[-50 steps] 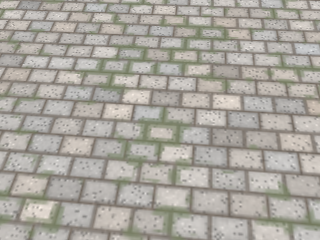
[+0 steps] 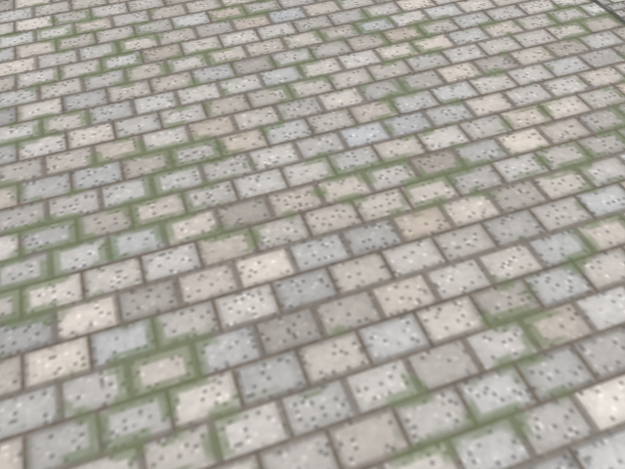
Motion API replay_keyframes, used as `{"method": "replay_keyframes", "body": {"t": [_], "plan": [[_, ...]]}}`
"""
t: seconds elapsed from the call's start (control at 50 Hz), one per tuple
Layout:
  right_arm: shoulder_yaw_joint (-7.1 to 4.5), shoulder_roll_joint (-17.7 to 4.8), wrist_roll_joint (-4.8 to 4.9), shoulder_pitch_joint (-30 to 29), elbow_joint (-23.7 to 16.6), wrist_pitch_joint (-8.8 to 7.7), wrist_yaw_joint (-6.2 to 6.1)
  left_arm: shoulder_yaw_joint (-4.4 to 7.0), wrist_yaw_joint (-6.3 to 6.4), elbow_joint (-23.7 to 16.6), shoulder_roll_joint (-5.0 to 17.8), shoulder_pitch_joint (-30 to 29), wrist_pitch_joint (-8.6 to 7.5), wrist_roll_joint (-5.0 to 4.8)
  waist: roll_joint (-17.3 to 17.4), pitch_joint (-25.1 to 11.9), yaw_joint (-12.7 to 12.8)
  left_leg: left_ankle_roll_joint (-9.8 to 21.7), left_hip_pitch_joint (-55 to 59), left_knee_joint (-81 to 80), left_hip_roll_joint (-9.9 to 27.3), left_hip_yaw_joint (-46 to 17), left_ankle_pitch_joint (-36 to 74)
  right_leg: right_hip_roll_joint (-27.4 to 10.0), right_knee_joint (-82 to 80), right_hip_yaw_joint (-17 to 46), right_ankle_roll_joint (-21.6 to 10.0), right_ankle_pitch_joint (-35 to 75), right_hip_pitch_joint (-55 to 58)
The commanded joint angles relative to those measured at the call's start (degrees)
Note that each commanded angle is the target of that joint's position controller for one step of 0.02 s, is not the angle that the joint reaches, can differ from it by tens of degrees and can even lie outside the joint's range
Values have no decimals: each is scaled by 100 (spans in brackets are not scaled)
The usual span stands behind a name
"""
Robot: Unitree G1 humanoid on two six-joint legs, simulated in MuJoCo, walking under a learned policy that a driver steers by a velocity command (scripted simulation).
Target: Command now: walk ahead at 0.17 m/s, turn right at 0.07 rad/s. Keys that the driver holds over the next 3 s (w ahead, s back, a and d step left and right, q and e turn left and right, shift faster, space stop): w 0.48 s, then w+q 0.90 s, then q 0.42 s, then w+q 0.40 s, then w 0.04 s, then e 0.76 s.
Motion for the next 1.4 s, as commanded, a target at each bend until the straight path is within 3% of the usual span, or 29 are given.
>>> {"method": "replay_keyframes", "body": {"t": [0.02,0.04,0.06,0.08,0.1,0.18,0.26,0.32,0.38,0.4,0.42,0.44,0.46,0.52,0.62,0.78,0.86,0.92,0.94,0.96,0.98,1.0,1.04,1.06,1.12,1.22,1.34,1.38,1.4], "plan": [[-105,-556,-4,272,-178,-162,-3,306,36,-141,1104,37,-57,-63,-834,37,6,412,590,-586,-221,242,-15,-1165,-1195,1601,-686,-2430,-589],[-95,-587,11,559,-116,-224,-13,253,22,-181,908,-144,-104,-42,-586,153,-127,694,834,-805,70,-162,-315,-1004,-773,1483,-544,-2408,-1023],[-205,-948,7,845,40,-298,-1,220,19,-366,694,-417,-173,-64,302,323,-182,1093,698,-1272,469,-859,-1516,-410,-19,572,-217,-2140,-1519],[-253,-1078,13,1155,97,-395,30,208,11,-449,622,-652,-286,-108,1006,413,-376,1563,892,-2229,1175,-2181,-2422,42,1303,-143,61,-1508,-1944],[-261,-1127,-61,1077,83,-453,31,272,-2,-557,794,-850,-381,-188,1316,761,-428,1905,926,-2763,1866,-3227,-2358,-88,2041,-87,76,-1500,-2573],[-185,-796,80,895,1,-593,-8,338,-136,-406,769,-661,-544,-166,491,584,-272,1572,1767,-2718,1512,-2240,-801,-696,2510,167,12,-751,-3327],[-213,-856,74,884,-12,-520,32,217,-292,-364,447,-826,-572,-116,696,292,-334,1329,966,-2664,861,-860,491,-448,1094,-369,266,145,-1649],[-279,-1066,160,935,-4,-487,75,246,-315,-335,661,-679,-534,-166,702,325,-215,1356,524,-2593,1080,-848,390,-402,533,-406,242,554,-831],[-210,-908,129,814,-5,-477,85,442,-223,60,1058,486,-489,-188,464,1,443,1059,21,-1545,942,-530,1191,-241,220,-476,-20,511,732],[-105,-605,62,830,-26,-490,89,574,-160,271,1346,1302,-494,-190,15,-483,824,802,-400,-85,561,-84,1451,-622,24,18,-220,275,1751],[67,-59,-6,1015,-355,-557,68,698,-114,342,2076,1935,-480,-50,-1797,-1115,809,342,-2062,2327,-231,335,-188,-2166,-807,2734,-1041,-1068,3025],[-11,-379,141,937,-405,-662,28,605,-183,356,1827,1915,-560,-61,-1729,-1211,806,336,-2726,3471,-418,-484,-1158,-2530,-1764,4453,-1454,-2300,2758],[-118,-747,283,697,-473,-725,60,469,-209,298,1485,1420,-623,-77,-1369,-477,621,507,-3201,3832,-22,-593,-797,-2505,-1776,3823,-1293,-2429,2258],[-144,-635,150,454,-369,-705,101,309,-201,212,930,665,-677,27,-775,74,224,654,-2704,3218,540,-519,505,-1772,-1894,1914,-846,-564,1116],[-119,-370,156,214,-394,-479,145,342,-115,448,947,827,-801,64,-470,286,180,444,-2810,2487,377,-737,1441,-1594,-2212,537,-807,1196,857],[51,-74,112,-1214,-1029,-557,397,327,14,772,1117,1283,-712,-11,-268,627,617,545,-2638,128,117,-47,2788,-1608,-2265,-695,-524,2186,1393],[-6,-231,124,-1346,-1345,-561,574,385,72,781,1351,1337,-493,-32,-479,345,429,861,-2385,-138,-259,449,1876,-1797,-1306,-983,-402,4767,2255],[-311,-806,134,185,-1104,-476,515,438,182,643,1543,1175,-337,-14,-717,-665,-477,1308,-275,-228,-812,655,1350,-1696,1052,-1152,-228,6572,1964],[-469,-1143,126,1120,-920,-415,396,398,207,519,1502,1112,-371,9,-338,-1180,-952,1595,1542,-448,-367,-216,1362,-1474,2646,-1136,-57,5093,635],[-535,-1657,122,1079,-941,-430,334,97,50,263,509,1814,-545,198,1189,-1724,-202,2734,3813,-586,1257,-3421,806,-209,4888,-751,331,-1166,-2205],[-432,-1222,88,1290,-1023,-468,303,160,-74,173,1004,1321,-819,-15,657,-2479,-600,3064,4181,-1523,1655,-4979,-22,7,5667,564,283,-1804,-2943],[-366,-984,36,1062,-984,-507,283,244,-132,-77,1292,641,-958,-244,339,-1523,-673,2631,3543,-1758,1423,-4048,226,-361,5423,689,149,-1210,-3366],[-286,-732,45,298,-1115,-555,286,221,-68,-128,1165,442,-1014,-87,-477,-521,-124,2274,1745,-1906,920,-2790,1532,-772,4321,554,160,-552,-2877],[-243,-631,-22,103,-1199,-569,270,262,-56,-114,1210,596,-943,-13,-359,-404,83,2241,1188,-2030,750,-2451,2051,-887,4090,577,231,-420,-2472],[-258,-689,38,50,-1181,-585,216,244,-34,-183,1035,720,-736,99,-166,-209,280,2255,245,-2246,543,-1943,2693,-957,3332,372,567,-215,-2116],[-336,-956,97,455,-1004,-478,63,97,-47,-526,705,-454,-722,89,114,-44,-170,1728,-475,-2077,-40,-1295,2087,-547,987,135,756,1805,-1500],[-335,-898,137,802,-852,-381,28,272,-151,-686,1120,-772,-844,-65,461,-185,-192,1468,469,-1263,365,-2329,1260,-351,19,472,500,1403,-1139],[-291,-746,107,676,-899,-358,34,396,-125,-527,1274,-88,-898,-62,560,-386,217,1258,416,-644,203,-2364,1491,-376,-303,345,214,1140,-198],[-178,-435,60,644,-987,-373,53,485,-76,-489,1520,551,-929,75,271,-965,537,1007,25,633,-156,-2009,1412,-1029,-226,856,-129,1218,982]]}}
Next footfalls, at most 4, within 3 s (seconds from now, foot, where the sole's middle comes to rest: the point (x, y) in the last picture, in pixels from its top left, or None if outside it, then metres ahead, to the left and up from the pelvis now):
0.02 left None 0.02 0.13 -0.77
0.40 right None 0.22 -0.15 -0.77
0.94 left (298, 455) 0.55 0.07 -0.77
1.40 right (340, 323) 0.87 -0.03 -0.77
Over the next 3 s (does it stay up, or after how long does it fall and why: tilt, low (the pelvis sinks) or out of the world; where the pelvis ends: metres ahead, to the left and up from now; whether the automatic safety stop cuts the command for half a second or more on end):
stays up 0.98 0.28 0.01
